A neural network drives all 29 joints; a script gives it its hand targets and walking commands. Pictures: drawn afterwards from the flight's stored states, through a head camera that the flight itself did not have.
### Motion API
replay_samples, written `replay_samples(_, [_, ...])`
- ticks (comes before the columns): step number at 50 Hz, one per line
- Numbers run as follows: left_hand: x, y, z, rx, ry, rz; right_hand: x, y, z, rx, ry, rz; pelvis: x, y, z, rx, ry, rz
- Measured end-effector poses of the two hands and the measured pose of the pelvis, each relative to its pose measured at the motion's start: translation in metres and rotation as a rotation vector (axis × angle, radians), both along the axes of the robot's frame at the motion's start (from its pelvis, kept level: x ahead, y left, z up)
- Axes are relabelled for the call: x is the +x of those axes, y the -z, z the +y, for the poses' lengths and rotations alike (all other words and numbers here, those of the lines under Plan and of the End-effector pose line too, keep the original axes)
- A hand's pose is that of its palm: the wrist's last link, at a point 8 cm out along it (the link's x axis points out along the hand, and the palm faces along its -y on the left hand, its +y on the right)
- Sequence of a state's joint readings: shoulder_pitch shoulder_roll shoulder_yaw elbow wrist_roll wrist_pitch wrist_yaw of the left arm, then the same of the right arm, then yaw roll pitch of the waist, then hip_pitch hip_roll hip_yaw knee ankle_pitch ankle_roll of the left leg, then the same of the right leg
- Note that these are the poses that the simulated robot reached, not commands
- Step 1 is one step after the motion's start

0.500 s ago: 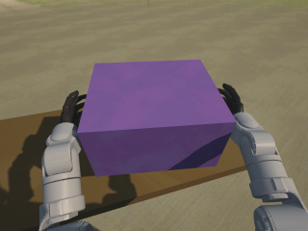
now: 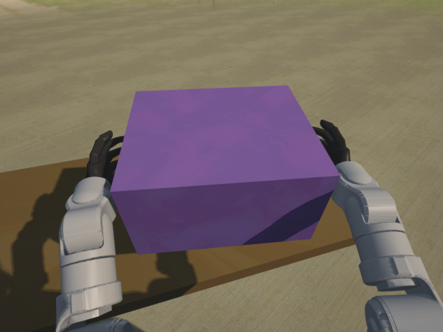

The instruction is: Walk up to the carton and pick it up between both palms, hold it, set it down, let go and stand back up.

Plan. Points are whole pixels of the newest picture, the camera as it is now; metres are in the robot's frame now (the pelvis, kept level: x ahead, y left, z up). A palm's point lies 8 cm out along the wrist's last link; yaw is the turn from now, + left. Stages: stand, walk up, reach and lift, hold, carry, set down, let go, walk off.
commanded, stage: hold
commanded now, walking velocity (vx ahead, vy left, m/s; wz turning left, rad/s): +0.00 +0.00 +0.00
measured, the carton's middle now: (219, 162) +0.40 +0.00 +0.15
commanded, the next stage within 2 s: none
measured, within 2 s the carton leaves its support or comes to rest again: neither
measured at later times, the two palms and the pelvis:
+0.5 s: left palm (100, 181) +0.35 +0.21 +0.17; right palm (333, 166) +0.35 -0.20 +0.17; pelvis +0.00 +0.00 +0.00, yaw +0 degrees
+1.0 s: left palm (100, 181) +0.34 +0.21 +0.18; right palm (334, 167) +0.35 -0.20 +0.17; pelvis +0.00 +0.00 +0.00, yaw -1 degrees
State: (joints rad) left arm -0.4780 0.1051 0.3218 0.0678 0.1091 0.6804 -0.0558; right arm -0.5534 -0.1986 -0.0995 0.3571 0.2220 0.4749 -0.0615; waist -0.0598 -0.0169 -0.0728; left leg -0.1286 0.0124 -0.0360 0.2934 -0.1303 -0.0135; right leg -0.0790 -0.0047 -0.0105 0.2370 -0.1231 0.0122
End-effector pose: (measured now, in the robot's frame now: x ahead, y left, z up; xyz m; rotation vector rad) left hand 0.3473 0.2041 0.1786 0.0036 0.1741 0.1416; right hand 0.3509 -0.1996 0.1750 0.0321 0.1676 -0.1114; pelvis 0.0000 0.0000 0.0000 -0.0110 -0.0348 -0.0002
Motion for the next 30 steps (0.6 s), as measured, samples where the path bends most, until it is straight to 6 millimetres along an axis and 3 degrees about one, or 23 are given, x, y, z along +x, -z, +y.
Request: replay_samples(30, [-0.002, 0.0035, 0.001, 0.004, -0.004, 0.0, -0.0006, 0.0066, 0.001, -0.004, -0.005, 0.0, 0.0011, 0.0002, 0.0014, 0.0, 0.008, -0.002])
